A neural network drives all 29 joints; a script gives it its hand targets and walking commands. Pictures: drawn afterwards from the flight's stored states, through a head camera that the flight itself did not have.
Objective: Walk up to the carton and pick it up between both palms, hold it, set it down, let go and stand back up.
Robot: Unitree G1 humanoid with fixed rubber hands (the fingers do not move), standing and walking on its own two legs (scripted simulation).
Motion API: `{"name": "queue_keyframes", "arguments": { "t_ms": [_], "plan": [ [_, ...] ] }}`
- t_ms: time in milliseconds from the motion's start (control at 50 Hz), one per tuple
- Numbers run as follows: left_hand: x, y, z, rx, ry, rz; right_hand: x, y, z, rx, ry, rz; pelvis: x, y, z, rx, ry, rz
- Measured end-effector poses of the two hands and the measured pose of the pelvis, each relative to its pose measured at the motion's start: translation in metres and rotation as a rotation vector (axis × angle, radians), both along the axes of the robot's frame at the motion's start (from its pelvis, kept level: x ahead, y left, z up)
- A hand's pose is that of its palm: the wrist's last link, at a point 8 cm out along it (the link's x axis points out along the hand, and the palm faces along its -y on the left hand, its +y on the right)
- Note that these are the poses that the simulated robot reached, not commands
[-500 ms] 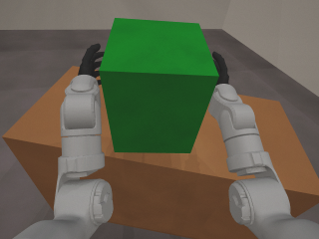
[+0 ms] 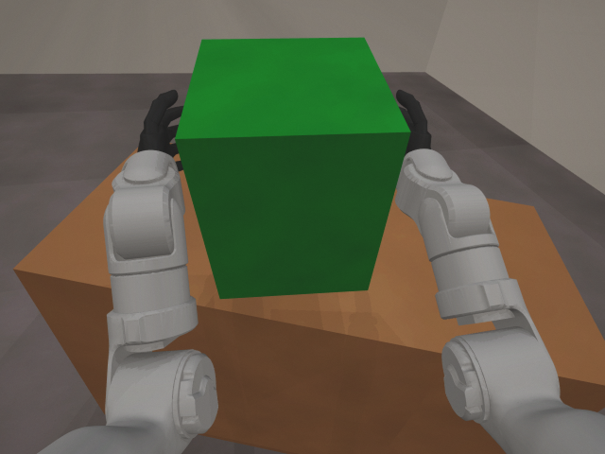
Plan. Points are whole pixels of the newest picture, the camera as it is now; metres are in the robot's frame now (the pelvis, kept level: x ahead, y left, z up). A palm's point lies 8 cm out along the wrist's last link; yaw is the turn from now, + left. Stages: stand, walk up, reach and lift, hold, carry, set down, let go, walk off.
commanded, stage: hold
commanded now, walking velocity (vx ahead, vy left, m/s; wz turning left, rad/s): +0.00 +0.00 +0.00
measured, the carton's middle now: (289, 172) +0.39 +0.01 +0.21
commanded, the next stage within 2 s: none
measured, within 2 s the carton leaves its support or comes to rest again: neither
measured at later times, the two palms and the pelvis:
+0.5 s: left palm (157, 155) +0.35 +0.16 +0.25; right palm (413, 148) +0.37 -0.13 +0.27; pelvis +0.00 +0.00 +0.00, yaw +0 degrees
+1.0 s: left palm (154, 153) +0.35 +0.16 +0.25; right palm (411, 143) +0.37 -0.13 +0.27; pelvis +0.01 +0.00 +0.00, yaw +0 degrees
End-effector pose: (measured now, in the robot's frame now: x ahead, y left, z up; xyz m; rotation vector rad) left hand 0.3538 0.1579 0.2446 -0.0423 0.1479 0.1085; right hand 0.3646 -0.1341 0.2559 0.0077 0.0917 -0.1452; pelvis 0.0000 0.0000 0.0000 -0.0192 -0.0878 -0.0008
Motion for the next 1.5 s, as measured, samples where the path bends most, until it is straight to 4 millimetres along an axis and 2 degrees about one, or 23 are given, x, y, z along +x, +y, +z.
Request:
{"name": "queue_keyframes", "arguments": {
  "t_ms": [300, 1500],
  "plan": [
    [-0.002, 0.004, 0.007, 0.000, 0.011, 0.006, 0.001, 0.004, 0.010, 0.015, 0.012, 0.007, -0.001, 0.001, 0.000, 0.000, 0.005, 0.011],
    [-0.001, 0.004, 0.012, -0.005, 0.008, 0.010, 0.005, 0.004, 0.020, 0.014, 0.013, 0.012, 0.005, -0.001, -0.001, 0.002, -0.002, 0.007]
  ]
}}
